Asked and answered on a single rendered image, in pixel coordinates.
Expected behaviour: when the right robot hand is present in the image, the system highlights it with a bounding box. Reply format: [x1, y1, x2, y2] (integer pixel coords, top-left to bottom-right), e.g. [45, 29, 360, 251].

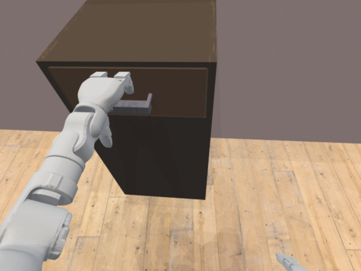
[276, 253, 307, 271]

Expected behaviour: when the left robot upper arm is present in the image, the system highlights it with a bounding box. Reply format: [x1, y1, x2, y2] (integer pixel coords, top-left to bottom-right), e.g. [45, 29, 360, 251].
[0, 199, 72, 271]

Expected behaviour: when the left robot hand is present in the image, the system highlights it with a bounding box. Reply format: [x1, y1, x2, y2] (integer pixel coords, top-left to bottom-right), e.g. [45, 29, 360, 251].
[78, 72, 134, 148]

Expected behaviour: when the handle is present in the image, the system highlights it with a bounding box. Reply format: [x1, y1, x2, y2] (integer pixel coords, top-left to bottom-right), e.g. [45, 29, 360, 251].
[109, 93, 153, 115]

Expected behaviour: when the cabinet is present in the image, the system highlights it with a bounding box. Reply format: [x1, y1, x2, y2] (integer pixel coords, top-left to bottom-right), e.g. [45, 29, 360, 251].
[36, 0, 217, 200]

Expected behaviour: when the left robot forearm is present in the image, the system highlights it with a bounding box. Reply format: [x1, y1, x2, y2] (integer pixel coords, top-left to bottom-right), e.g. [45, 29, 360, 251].
[0, 102, 107, 244]

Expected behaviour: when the drawer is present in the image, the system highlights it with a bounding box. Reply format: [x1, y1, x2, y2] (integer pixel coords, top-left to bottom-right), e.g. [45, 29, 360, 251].
[49, 67, 206, 117]

